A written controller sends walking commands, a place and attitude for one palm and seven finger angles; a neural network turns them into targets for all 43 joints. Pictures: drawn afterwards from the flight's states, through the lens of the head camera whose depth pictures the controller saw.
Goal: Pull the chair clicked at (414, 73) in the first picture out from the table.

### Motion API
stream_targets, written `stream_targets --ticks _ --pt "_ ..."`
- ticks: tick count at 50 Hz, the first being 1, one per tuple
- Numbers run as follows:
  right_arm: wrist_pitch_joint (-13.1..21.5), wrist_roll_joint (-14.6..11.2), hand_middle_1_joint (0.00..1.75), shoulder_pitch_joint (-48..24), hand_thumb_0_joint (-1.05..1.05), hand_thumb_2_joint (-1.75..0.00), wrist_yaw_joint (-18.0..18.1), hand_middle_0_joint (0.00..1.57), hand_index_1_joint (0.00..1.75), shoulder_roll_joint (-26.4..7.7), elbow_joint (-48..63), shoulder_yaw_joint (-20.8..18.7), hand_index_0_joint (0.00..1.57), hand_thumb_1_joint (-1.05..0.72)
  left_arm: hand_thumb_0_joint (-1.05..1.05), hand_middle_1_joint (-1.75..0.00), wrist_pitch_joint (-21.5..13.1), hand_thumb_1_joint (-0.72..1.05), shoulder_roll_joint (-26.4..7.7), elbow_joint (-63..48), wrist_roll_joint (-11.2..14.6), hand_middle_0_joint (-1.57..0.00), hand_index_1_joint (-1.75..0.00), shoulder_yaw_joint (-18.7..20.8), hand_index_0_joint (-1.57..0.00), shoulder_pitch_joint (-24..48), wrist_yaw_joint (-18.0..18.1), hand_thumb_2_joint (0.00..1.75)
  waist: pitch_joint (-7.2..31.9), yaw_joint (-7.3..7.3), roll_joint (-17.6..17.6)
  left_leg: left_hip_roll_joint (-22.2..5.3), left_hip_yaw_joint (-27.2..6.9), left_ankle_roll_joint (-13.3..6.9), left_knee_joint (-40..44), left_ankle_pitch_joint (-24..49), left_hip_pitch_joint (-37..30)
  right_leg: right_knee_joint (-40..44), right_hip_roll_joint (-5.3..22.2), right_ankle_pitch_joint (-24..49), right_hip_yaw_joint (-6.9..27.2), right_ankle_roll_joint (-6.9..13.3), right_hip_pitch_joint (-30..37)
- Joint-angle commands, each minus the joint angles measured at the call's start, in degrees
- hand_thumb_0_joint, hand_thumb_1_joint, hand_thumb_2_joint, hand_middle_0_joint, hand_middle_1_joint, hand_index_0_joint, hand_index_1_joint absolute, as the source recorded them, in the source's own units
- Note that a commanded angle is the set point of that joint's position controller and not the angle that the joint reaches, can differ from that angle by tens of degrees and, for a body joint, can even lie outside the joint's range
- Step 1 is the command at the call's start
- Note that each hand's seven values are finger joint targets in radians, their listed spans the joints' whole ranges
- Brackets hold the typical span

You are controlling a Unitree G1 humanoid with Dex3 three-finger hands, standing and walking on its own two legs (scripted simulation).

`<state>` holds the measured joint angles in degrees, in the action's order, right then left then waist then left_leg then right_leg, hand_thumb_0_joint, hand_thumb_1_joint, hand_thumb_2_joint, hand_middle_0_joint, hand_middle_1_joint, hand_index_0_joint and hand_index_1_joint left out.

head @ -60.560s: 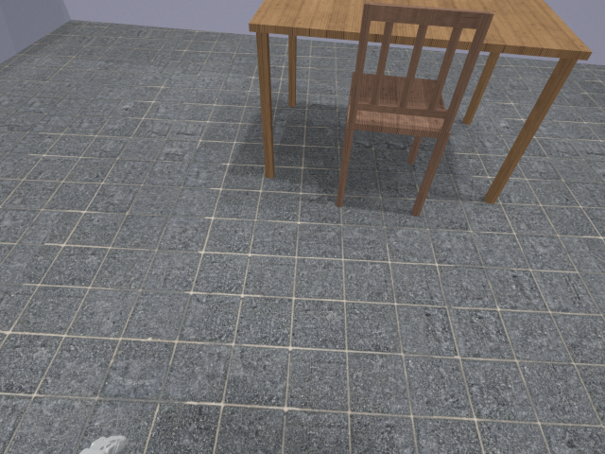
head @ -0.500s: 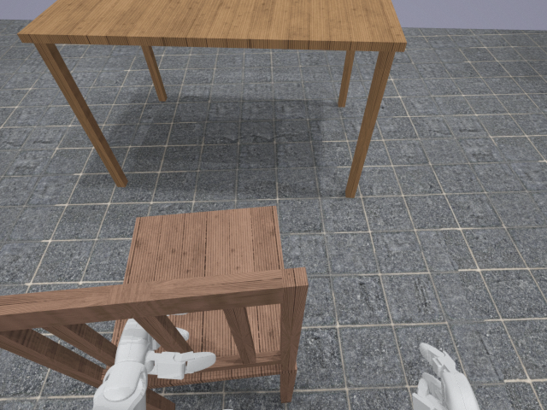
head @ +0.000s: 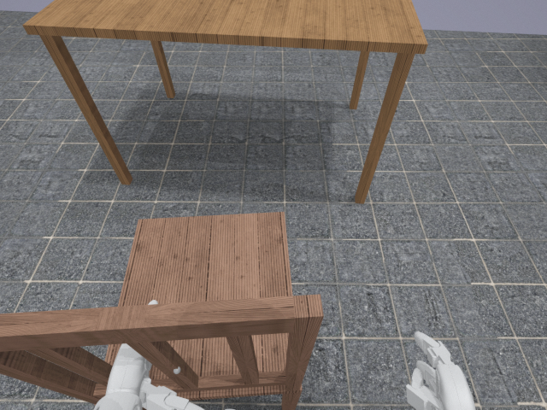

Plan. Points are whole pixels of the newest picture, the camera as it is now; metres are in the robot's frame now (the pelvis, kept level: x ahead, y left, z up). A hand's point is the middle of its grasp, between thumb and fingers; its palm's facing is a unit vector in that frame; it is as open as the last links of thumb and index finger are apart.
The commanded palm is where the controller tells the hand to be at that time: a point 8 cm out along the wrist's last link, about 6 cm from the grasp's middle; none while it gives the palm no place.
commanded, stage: draw the fingers out of the gap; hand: left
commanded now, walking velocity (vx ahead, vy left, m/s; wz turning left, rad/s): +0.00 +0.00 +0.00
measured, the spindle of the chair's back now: (170, 363) +0.20 +0.16 -0.03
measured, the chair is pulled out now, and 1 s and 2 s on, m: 0.74 0.74 0.74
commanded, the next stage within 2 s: draw the hand back to the body in 0.76 s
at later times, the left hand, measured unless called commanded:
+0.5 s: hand out of the picture +0.12 +0.15 -0.03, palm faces +0.06 -0.98 -0.17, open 17.5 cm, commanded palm +0.09 +0.20 -0.01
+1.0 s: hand out of the picture +0.08 +0.15 -0.01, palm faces +0.15 -0.99 -0.09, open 17.5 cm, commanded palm +0.04 +0.21 +0.02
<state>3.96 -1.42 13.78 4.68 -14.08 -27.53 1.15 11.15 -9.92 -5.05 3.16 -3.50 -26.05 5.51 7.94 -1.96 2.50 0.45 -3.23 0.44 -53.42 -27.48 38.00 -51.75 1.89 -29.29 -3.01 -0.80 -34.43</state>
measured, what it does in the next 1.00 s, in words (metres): stands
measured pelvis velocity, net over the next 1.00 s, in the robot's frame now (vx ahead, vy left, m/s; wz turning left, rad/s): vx -0.03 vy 0.00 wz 0.01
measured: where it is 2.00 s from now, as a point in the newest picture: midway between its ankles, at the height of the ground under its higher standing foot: outside the picture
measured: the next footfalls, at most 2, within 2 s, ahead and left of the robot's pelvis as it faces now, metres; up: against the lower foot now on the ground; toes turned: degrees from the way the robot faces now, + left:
none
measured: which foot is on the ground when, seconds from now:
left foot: down 0.00-1.00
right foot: down 0.00-1.00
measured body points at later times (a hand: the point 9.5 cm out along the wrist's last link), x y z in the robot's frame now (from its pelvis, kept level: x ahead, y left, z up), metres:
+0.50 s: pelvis -0.03 +0.00 -0.01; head +0.00 -0.01 +0.44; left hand +0.12 +0.20 -0.02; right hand +0.15 -0.24 -0.08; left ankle -0.01 +0.12 -0.69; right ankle -0.04 -0.13 -0.69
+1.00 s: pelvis -0.03 +0.00 -0.02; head +0.00 +0.00 +0.43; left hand +0.07 +0.20 +0.00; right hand +0.17 -0.24 -0.08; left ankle -0.01 +0.12 -0.69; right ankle -0.04 -0.13 -0.69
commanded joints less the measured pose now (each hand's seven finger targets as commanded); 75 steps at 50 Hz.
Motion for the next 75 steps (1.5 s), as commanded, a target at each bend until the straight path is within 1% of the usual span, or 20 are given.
stream_targets --ticks 1,5,7,12,24,38,44,45,47,49,53,56,60,63,69,70,71,72,73,75 --pt "2.44 -0.15 0.30 -2.38 0.00 -0.90 1.28 0.20 0.30 -6.74 9.00 -3.24 0.20 -0.90 0.00 0.00 -2.24 -0.55 -5.54 -11.70 -0.73 0.00 0.00 3.41 0.00 -1.76 0.95 0.20 10.36 -0.13 -2.50 -1.40 0.56 -1.43 4.28 26.31 -8.96 4.42 0.59 26.57 -1.92 1.37 3.68" --pt "2.08 -0.36 0.30 -3.13 0.00 -0.90 1.66 0.20 0.30 -6.02 9.93 -3.22 0.20 -0.90 0.00 0.00 -2.11 -0.55 -5.65 -14.43 -0.46 0.00 0.00 3.73 0.00 -5.68 1.33 0.20 10.69 0.47 -2.32 -1.14 0.80 -1.54 4.18 23.82 -7.93 4.45 0.52 24.99 -1.69 1.50 4.00" --pt "2.31 -0.48 0.30 -3.20 0.00 -0.90 1.71 0.20 0.30 -5.92 10.38 -3.13 0.20 -0.90 0.00 0.00 -2.33 -0.55 -5.42 -17.09 -0.45 0.00 0.00 2.65 0.00 -6.37 1.43 0.20 10.44 0.35 0.50 -1.18 0.61 -1.56 4.22 23.59 -8.08 4.53 0.48 23.63 -1.56 1.76 3.40" --pt "2.62 -0.46 0.30 -4.04 0.00 -0.90 2.23 0.20 0.30 -5.90 10.12 -2.89 0.20 -0.90 0.00 0.00 -2.42 -0.55 -5.87 -15.59 -0.19 0.00 0.00 2.99 0.00 -8.81 1.13 0.20 5.69 -0.11 -2.08 -0.91 0.21 -1.90 4.33 16.19 -4.25 5.43 -0.08 17.09 -1.81 1.77 0.56" --pt "3.94 -0.65 0.30 -4.57 0.00 -0.90 2.72 0.20 0.30 -5.34 11.48 -2.73 0.20 -0.90 0.00 0.00 -3.33 -0.55 -6.03 -20.34 -0.35 0.00 0.00 2.10 0.00 -13.70 0.68 0.20 5.59 0.16 0.14 -0.55 -0.27 -1.94 4.43 8.83 -2.56 5.47 -0.35 8.09 -1.71 1.89 -2.28" --pt "4.64 -1.00 0.30 -4.90 0.00 -0.90 2.88 0.20 0.30 -4.08 12.46 -4.05 0.20 -0.90 0.00 0.00 -5.55 -0.55 -4.11 -23.68 -0.43 0.00 0.00 0.42 0.00 -27.12 -1.25 0.20 4.85 0.98 -1.97 -0.27 0.36 -2.41 2.60 10.24 -0.36 4.58 -0.83 10.06 -1.52 1.97 -2.81" --pt "3.85 -1.22 0.30 -5.11 0.00 -0.90 3.22 0.20 0.30 -3.22 12.26 -5.00 0.20 -0.90 0.00 0.00 -7.64 -0.55 -6.16 -24.17 -0.85 0.00 0.00 3.53 0.00 -31.58 -1.85 0.20 5.23 1.71 -2.05 -0.10 0.73 -2.46 1.28 10.62 1.17 3.42 -1.08 10.57 -1.45 2.08 -3.64" --pt "5.35 -1.09 0.30 -4.76 0.00 -0.90 3.30 0.20 0.30 -3.13 11.87 -4.97 0.20 -0.90 0.00 0.00 -13.50 -0.55 -1.98 -30.69 5.24 0.00 0.00 3.16 0.00 -27.47 -3.48 0.20 4.82 0.96 -3.73 0.35 0.64 -2.21 -0.52 12.16 1.12 2.88 -1.38 12.67 -2.53 1.91 -4.83" --pt "6.37 -1.28 0.30 -4.00 0.00 -0.90 3.52 0.20 0.30 -3.31 10.01 -5.14 0.20 -0.90 0.00 0.00 -17.81 -0.55 -6.66 -30.69 5.33 0.00 0.00 6.38 0.00 -27.57 -4.52 0.20 6.83 1.80 0.04 0.29 0.83 -2.30 -0.79 13.14 0.43 2.32 -1.58 12.92 -1.93 2.35 -4.33" --pt "7.45 -1.62 0.30 -3.90 0.00 -0.90 3.52 0.20 0.30 -3.25 9.51 -5.15 0.20 -0.90 0.00 0.00 -20.79 -0.55 -5.79 -32.97 6.71 0.00 0.00 5.79 0.00 -26.37 -5.43 0.20 7.71 1.40 2.39 0.17 0.57 -2.06 -0.41 13.70 -2.05 2.09 -1.42 12.24 -2.05 2.18 -5.10" --pt "8.47 -1.85 0.30 -4.91 0.00 -0.90 2.44 0.20 0.30 -2.77 7.70 -5.28 0.20 -0.90 0.00 0.00 -26.03 -0.55 -4.18 -29.67 7.93 0.00 0.00 5.75 0.00 -26.95 -7.98 0.20 4.76 1.36 0.09 -0.23 0.02 -1.79 -0.59 13.09 -0.43 1.40 -1.67 11.39 -2.62 2.02 -6.29" --pt "8.36 -1.87 0.30 -6.35 0.00 -0.90 1.46 0.20 0.30 -2.82 6.88 -5.59 0.20 -0.90 0.00 0.00 -30.90 -0.55 -6.45 -25.72 8.97 0.00 0.00 9.10 0.00 -25.12 -11.21 0.20 3.21 1.55 -4.24 -0.55 -0.05 -1.61 -1.61 10.39 3.13 1.23 -1.82 9.61 -1.96 1.84 -6.64" --pt "8.40 -2.43 0.30 -8.49 0.00 -0.90 0.37 0.20 0.30 -2.86 7.75 -5.68 0.20 -0.90 0.00 0.00 -35.76 -0.55 -9.26 -25.43 11.67 0.00 0.00 13.25 0.00 -25.09 -16.90 0.20 6.25 3.22 -1.18 -0.65 0.58 -1.37 -1.51 9.91 2.78 1.21 -1.29 8.53 -0.07 2.17 -3.82" --pt "8.20 -3.28 0.30 -9.34 0.00 -0.90 0.67 0.20 0.30 -2.31 8.92 -5.42 0.20 -0.90 0.00 0.00 -32.96 -0.55 -10.81 -28.29 14.17 0.00 0.00 17.29 0.00 -26.26 -17.21 0.20 9.29 4.32 0.42 -0.61 0.77 -1.43 0.82 9.87 -0.43 3.18 -0.86 8.53 0.31 2.04 0.61" --pt "9.85 -3.75 0.30 -8.68 0.00 -0.90 2.08 0.20 0.30 -2.82 7.47 -4.23 0.20 -0.90 0.00 -0.04 -29.08 -0.37 -10.72 -31.89 15.92 -0.02 -0.04 17.57 -0.02 -19.84 -15.15 0.29 3.17 2.68 0.54 -1.19 -0.39 -1.58 4.61 7.52 -3.43 7.63 -1.21 5.17 -0.59 1.80 0.08" --pt "7.27 -1.85 0.30 -8.23 0.00 -0.90 3.53 0.20 0.30 -2.73 7.54 -3.80 0.20 -0.90 0.00 -0.05 -22.29 -0.33 -22.35 -32.21 4.43 -0.03 -0.05 21.58 -0.03 -22.29 -6.23 0.31 6.14 7.12 1.03 -3.25 -0.08 -1.34 7.19 7.42 -6.24 10.68 0.66 5.60 2.36 3.25 4.78" --pt "6.45 -1.62 0.30 -8.20 0.00 -0.90 4.10 0.20 0.30 -1.83 9.00 -2.76 0.20 -0.90 0.00 -0.05 -19.18 -0.30 -17.00 -36.43 3.48 -0.04 -0.05 17.87 -0.04 -21.38 -2.70 0.32 2.45 4.97 1.07 -2.99 0.49 -1.50 7.95 6.99 -7.11 12.57 1.22 5.59 1.59 2.92 4.52" --pt "6.39 -1.76 0.30 -7.99 0.00 -0.90 4.58 0.20 0.30 -2.06 8.36 -2.85 0.20 -0.90 0.00 -0.06 -17.42 -0.26 -18.62 -37.08 2.96 -0.04 -0.06 19.47 -0.04 -18.90 -0.57 0.34 2.33 4.85 0.00 -3.07 0.17 -1.38 8.16 6.86 -7.73 13.63 1.20 5.46 1.49 2.99 5.22" --pt "5.94 -1.49 0.30 -7.94 0.00 -0.90 4.80 0.20 0.30 -1.77 7.85 -2.14 0.20 -0.90 0.00 -0.07 -16.12 -0.22 -16.23 -36.60 2.14 -0.04 -0.07 17.67 -0.04 -19.66 0.73 0.36 -0.11 4.67 2.87 -3.05 0.62 -1.45 9.13 7.01 -9.16 13.92 1.23 5.59 1.11 3.11 5.23" --pt "5.04 -1.47 0.30 -8.00 0.00 -0.90 5.20 0.20 0.30 -1.98 7.18 -1.63 0.20 -0.90 0.00 -0.08 -14.45 -0.15 -18.39 -37.01 1.13 -0.05 -0.08 19.30 -0.05 -17.73 2.91 0.39 -2.65 4.84 4.03 -3.30 0.71 -1.48 10.64 7.12 -11.43 15.58 1.04 6.06 0.57 3.28 5.72"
